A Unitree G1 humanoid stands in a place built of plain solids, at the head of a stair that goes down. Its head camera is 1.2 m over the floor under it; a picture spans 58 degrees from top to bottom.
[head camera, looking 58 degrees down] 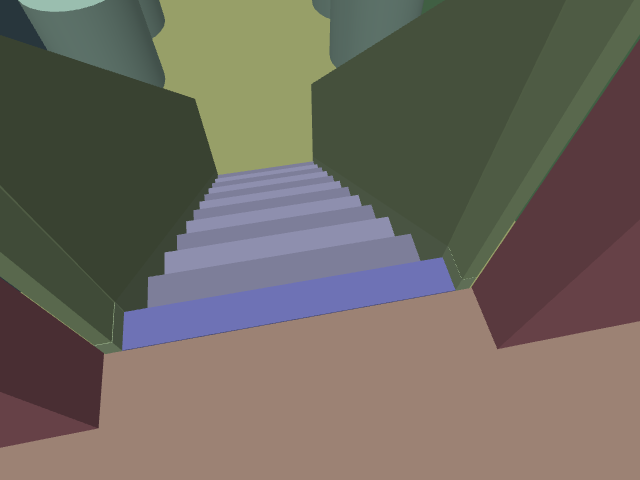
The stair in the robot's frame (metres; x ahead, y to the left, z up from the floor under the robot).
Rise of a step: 0.20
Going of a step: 0.22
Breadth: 0.99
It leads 11 degrees to the left of straight ahead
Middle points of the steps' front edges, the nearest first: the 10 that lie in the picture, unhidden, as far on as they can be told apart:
0.59 0.09 0.00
0.81 0.14 -0.20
1.03 0.18 -0.40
1.25 0.22 -0.59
1.46 0.26 -0.79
1.68 0.30 -0.99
1.90 0.35 -1.19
2.12 0.39 -1.39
2.34 0.43 -1.59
2.55 0.47 -1.78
